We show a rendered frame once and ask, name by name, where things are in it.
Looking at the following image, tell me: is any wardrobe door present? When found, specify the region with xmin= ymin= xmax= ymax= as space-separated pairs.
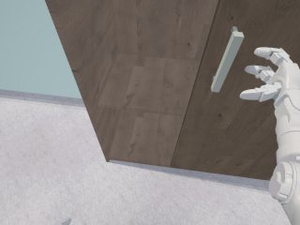
xmin=170 ymin=0 xmax=300 ymax=180

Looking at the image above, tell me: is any robot right upper arm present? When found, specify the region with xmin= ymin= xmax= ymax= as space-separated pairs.
xmin=268 ymin=161 xmax=300 ymax=225

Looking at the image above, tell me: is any robot right forearm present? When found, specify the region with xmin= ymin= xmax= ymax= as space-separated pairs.
xmin=274 ymin=89 xmax=300 ymax=165

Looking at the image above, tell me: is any handle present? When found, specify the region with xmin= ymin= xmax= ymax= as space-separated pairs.
xmin=211 ymin=26 xmax=244 ymax=93

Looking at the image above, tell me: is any robot right hand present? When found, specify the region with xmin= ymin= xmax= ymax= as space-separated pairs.
xmin=239 ymin=47 xmax=300 ymax=102

